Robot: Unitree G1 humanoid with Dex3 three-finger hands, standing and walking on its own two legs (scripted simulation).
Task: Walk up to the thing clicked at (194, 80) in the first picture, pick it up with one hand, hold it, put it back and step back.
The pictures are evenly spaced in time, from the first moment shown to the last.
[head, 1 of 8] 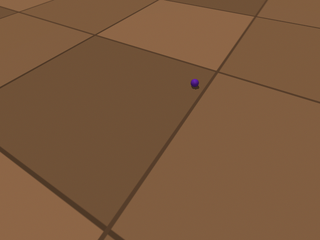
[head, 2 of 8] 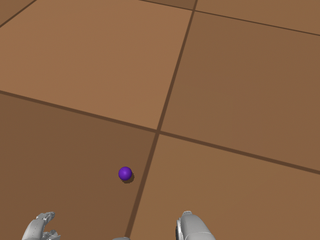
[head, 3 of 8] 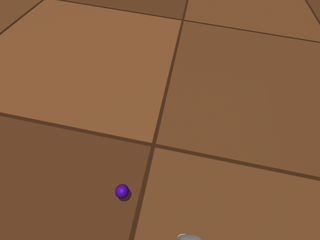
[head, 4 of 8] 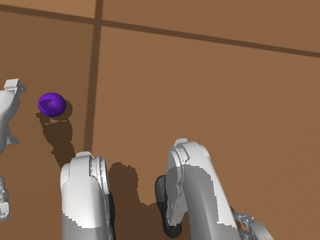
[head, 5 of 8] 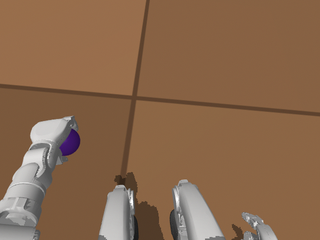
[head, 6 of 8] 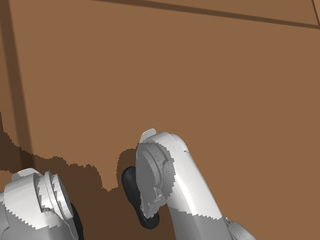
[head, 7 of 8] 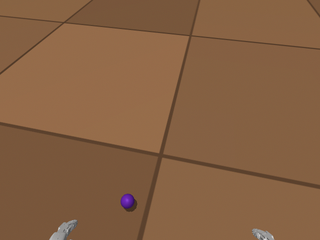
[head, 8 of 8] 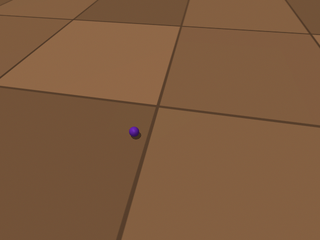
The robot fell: no
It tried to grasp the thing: yes
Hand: left
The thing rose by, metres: 0.69
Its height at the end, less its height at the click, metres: +0.00
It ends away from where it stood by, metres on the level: 0.00
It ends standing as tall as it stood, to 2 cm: yes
